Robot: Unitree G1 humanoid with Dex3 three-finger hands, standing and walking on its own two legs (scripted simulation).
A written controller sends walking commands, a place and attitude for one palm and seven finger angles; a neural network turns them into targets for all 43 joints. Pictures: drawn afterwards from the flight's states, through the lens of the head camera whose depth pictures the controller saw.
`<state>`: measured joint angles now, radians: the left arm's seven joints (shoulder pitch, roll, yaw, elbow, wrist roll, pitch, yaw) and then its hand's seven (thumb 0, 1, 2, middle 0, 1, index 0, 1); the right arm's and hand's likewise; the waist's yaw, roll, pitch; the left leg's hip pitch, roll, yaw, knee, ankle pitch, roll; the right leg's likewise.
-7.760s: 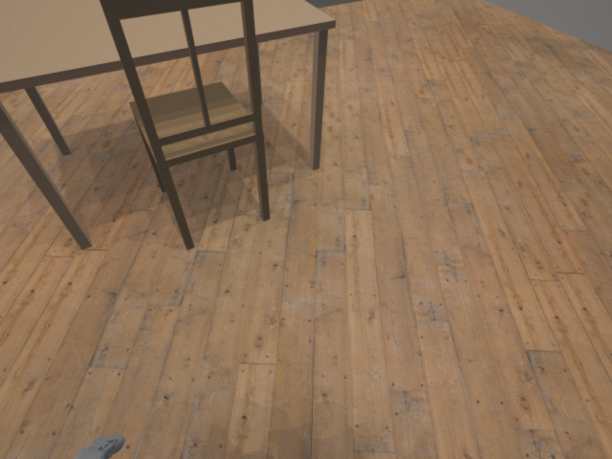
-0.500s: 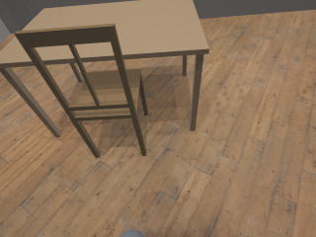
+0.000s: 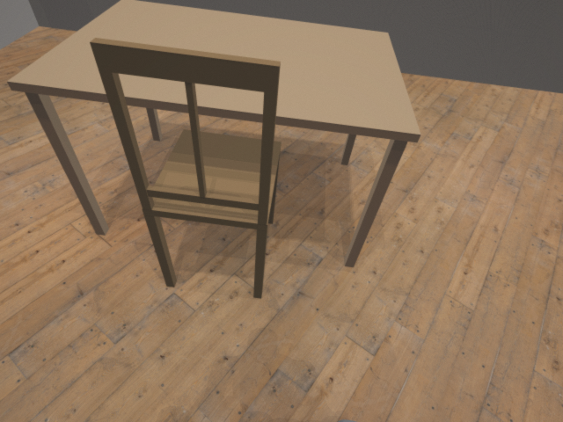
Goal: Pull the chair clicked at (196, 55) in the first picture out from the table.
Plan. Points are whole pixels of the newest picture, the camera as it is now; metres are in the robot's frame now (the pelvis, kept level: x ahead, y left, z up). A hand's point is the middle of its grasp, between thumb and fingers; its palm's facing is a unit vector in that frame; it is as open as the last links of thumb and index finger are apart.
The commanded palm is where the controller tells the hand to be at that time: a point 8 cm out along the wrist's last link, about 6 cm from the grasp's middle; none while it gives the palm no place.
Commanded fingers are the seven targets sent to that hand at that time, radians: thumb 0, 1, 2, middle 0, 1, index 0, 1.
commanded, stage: take the last steps up to it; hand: left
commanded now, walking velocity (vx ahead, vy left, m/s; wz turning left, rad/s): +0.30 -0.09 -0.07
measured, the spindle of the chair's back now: (197, 145) +0.73 +0.27 -0.06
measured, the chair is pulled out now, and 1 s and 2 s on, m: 0.00 0.00 0.00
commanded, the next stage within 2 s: come to a stop and stand still in 0.52 s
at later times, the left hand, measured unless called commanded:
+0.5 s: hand (228, 359) +0.26 +0.11 -0.17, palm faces +0.01 -0.98 -0.21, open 7.3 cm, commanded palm none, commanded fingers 0.00 0.90 0.90 -0.20 -0.30 -0.20 -0.30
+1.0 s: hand (221, 371) +0.24 +0.12 -0.18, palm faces +0.02 -0.98 -0.21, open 7.4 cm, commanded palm none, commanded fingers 0.00 0.90 0.90 -0.20 -0.30 -0.20 -0.30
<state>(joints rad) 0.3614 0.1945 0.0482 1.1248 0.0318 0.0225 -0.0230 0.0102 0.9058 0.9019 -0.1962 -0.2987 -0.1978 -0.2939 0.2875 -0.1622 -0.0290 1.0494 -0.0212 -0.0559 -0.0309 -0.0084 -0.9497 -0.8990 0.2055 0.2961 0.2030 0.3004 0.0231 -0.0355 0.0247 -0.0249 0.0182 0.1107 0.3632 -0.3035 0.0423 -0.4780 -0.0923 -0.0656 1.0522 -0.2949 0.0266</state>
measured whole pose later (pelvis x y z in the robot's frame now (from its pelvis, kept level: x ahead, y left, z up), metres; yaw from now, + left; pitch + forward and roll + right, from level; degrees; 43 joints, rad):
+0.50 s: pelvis +0.17 -0.07 -0.01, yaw +0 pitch -2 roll -1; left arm 0.17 0.16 0.05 1.04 0.01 -0.04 0.02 0.00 0.92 0.90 -0.20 -0.30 -0.20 -0.29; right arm 0.35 -0.16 -0.05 1.11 -0.02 -0.01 -0.02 0.01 -0.91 -0.90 0.20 0.30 0.20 0.30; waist -0.05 0.04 0.06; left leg -0.43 0.10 0.04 1.18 -0.38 0.02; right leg -0.27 0.00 -0.17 0.49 -0.19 -0.07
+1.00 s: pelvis +0.24 -0.06 -0.01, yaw -2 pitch -1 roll +1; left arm 0.25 0.16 0.04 1.06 0.02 0.05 0.03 0.00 0.90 0.90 -0.20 -0.30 -0.20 -0.29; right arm 0.10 -0.14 -0.04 1.02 -0.02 0.01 -0.06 -0.01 -0.94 -0.90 0.21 0.30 0.20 0.30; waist 0.03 -0.01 0.12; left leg -0.27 0.05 0.15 0.47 -0.18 0.02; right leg -0.33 -0.03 -0.03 0.84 -0.51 0.01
